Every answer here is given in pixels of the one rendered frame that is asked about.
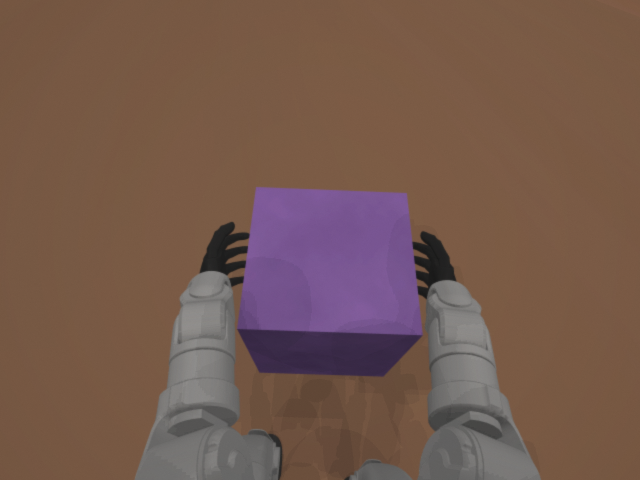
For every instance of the right robot shin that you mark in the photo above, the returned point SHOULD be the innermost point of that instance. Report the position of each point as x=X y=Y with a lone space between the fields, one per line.
x=370 y=461

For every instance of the left robot upper arm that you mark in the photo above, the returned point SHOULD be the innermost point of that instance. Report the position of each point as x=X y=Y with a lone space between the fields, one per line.
x=217 y=452

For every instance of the robot right forearm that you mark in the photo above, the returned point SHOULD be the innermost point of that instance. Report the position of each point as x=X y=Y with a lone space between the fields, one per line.
x=465 y=389

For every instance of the left robot shin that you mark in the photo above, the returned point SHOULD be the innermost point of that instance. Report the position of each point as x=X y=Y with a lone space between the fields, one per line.
x=259 y=432

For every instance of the right robot upper arm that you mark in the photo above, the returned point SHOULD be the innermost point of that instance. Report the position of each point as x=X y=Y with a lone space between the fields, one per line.
x=456 y=452

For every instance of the robot left forearm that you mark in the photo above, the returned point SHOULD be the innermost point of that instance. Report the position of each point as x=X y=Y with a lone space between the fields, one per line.
x=201 y=389

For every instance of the robot right hand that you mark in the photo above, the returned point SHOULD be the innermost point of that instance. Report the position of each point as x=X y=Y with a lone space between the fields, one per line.
x=438 y=265

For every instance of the carton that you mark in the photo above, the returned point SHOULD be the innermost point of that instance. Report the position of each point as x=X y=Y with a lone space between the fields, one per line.
x=330 y=283

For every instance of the robot left hand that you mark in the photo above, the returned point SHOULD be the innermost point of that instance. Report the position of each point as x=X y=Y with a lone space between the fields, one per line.
x=216 y=257

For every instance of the robot shin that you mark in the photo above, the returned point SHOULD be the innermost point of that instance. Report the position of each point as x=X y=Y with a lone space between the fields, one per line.
x=259 y=432
x=370 y=461

